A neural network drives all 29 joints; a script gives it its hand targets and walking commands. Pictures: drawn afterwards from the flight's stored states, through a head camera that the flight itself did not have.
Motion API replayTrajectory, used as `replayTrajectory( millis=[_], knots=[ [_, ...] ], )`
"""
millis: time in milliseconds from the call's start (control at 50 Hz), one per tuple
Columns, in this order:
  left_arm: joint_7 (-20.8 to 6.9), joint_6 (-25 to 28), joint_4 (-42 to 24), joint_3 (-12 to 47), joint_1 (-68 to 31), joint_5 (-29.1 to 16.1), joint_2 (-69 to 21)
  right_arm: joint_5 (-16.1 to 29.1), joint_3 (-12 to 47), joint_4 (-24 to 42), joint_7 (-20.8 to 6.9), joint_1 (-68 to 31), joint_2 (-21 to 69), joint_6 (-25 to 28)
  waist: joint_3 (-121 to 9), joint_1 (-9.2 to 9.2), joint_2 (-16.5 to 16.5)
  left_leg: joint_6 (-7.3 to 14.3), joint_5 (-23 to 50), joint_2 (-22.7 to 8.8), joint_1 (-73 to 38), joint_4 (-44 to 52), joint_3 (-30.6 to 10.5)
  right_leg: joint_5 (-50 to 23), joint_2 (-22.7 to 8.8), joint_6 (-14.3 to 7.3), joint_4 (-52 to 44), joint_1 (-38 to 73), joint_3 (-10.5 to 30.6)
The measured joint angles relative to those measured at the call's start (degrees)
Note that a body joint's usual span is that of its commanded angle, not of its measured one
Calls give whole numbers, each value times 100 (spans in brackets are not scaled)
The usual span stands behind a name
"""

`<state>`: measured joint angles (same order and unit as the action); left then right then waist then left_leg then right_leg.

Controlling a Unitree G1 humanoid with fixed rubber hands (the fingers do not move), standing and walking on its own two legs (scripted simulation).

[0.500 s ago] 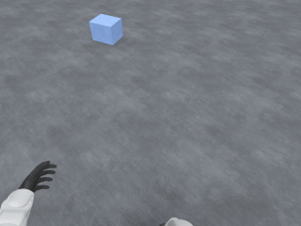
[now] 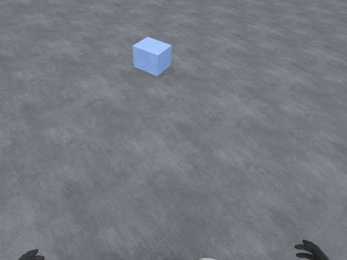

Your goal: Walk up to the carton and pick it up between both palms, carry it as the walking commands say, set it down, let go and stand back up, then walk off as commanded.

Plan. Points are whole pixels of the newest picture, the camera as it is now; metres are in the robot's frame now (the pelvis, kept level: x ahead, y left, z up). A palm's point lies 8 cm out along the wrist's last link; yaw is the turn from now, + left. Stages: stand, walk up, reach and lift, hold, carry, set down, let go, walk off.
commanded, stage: walk up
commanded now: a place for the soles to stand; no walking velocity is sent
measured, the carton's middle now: (152, 56) +2.08 +0.16 -0.65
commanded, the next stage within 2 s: none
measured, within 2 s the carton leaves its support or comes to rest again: neither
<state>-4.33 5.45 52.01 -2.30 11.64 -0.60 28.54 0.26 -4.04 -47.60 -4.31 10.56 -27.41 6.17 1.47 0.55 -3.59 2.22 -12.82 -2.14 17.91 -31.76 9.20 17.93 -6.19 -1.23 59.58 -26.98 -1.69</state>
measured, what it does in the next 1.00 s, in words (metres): walks ahead: right foot, then left foot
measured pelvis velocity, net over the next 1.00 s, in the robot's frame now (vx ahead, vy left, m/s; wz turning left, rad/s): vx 0.60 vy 0.02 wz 0.02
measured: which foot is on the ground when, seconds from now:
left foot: down 0.00-0.26, up 0.28-0.66, down 0.68-1.00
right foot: up 0.00-0.22, down 0.24-0.70, up 0.72-1.00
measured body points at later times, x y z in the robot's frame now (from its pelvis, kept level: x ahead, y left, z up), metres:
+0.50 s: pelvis +0.31 -0.03 +0.01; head +0.32 -0.04 +0.46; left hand +0.40 +0.33 -0.06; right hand +0.45 -0.36 -0.09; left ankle +0.40 +0.12 -0.69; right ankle +0.31 -0.13 -0.73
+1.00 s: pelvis +0.60 +0.02 +0.00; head +0.61 +0.02 +0.45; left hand +0.73 +0.36 -0.08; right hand +0.67 -0.33 -0.08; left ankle +0.57 +0.13 -0.73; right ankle +0.73 -0.11 -0.70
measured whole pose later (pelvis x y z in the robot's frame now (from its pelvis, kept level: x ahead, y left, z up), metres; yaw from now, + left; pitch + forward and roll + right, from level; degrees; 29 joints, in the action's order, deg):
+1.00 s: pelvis +0.60 +0.02 +0.00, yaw +1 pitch -1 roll +1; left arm -5.0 4.5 50.1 -3.8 10.8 0.8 27.9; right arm -0.4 -4.9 -48.1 -4.3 16.7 -28.5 5.4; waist 1.4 3.9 -1.0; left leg 1.6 -18.7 -0.9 9.1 -28.8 8.5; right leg 12.6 -6.6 0.2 40.8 -30.0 -3.5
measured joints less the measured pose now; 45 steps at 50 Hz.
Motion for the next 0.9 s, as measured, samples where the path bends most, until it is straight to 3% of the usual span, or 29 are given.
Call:
replayTrajectory(
  millis=[100, 220, 260, 300, 340, 380, 520, 600, 660, 680, 720, 760, 780, 820, 900],
  knots=[
    [-151, -74, -42, -76, -345, 92, -70, -73, -20, -156, -41, 508, -101, 42, -63, 293, 128, -63, -350, 52, -754, 446, 95, -484, -97, 190, -1475, -507, -166],
    [-234, -79, -102, -198, -860, 106, 9, -25, -62, -385, -6, 886, -246, -8, -170, 454, 305, -338, -1008, -6, -1637, 626, 122, -1229, 59, 22, -2740, -165, -397],
    [-182, -18, -154, -261, -1026, 103, 40, 9, -61, -425, 33, 924, -264, -45, -172, 448, 401, -290, -1483, -189, -1562, -97, 32, -1442, 215, -134, -2894, 80, -497],
    [-63, 60, -264, -275, -1058, 78, 4, 15, -23, -426, 79, 746, -168, -91, -35, 383, 525, -139, -1557, -195, -891, -1891, -510, -1088, 331, -174, -2466, 126, -595],
    [20, 84, -318, -248, -916, 44, -57, 32, 29, -422, 95, 549, -78, -88, 30, 306, 623, -42, -1127, -98, -177, -3141, -870, -739, 401, -142, -2553, 443, -659],
    [81, 92, -310, -228, -688, 34, -109, 16, 64, -390, 67, 403, -30, -77, 25, 174, 717, -38, -673, -169, 377, -3343, -951, -726, 466, -132, -2876, 832, -736],
    [76, 153, -271, -253, 251, 79, 43, -106, 1, -213, -184, -36, 1, -201, 29, -279, 669, -290, 141, -501, 1337, -1188, -797, -337, 497, -22, -3590, 1882, -864],
    [63, 135, -261, -271, 596, 85, 176, -43, -56, -163, -299, -312, -43, -244, 32, -457, 551, -219, 700, -451, 1289, -223, -604, 116, 430, 172, -3625, 2400, -957],
    [101, 91, -189, -242, 797, 78, 252, -13, -79, -92, -309, -520, -82, -248, -65, -557, 445, -50, 618, -309, 949, 139, -480, 602, 323, 322, -3415, 2704, -951],
    [124, 66, -169, -221, 834, 64, 264, -37, -95, -55, -279, -577, -99, -218, -76, -552, 387, 17, 806, -216, 821, 189, -456, 834, 222, 304, -3112, 2708, -934],
    [173, -9, -154, -161, 756, 15, 176, -140, -131, 54, -158, -650, -70, -142, 10, -490, 231, 40, 682, -56, 828, -273, -346, 811, 6, 63, -1548, 2160, -619],
    [203, -35, -188, -66, 636, 16, 50, -27, -112, 135, -62, -603, -16, -102, 75, -411, 184, 50, 107, -5, 638, -350, -343, 699, 127, -56, -117, 1383, -189],
    [205, -28, -204, -33, 554, 8, 5, 9, -91, 161, -24, -532, 11, -94, 108, -353, 173, 85, 238, -16, 511, -261, -313, 582, 167, -80, 231, 1056, -116],
    [188, -2, -241, -23, 387, -1, -48, 38, -45, 154, 36, -342, 76, -87, 161, -220, 94, 42, 174, 38, 243, -115, -267, 372, 128, -56, 263, 548, -37],
    [68, -57, -253, -52, 204, 70, -98, -39, -14, 106, 37, 81, 63, -87, 132, 71, 74, 37, -128, 123, -274, 146, -165, 239, -1, 115, -771, -51, -25]
  ],
)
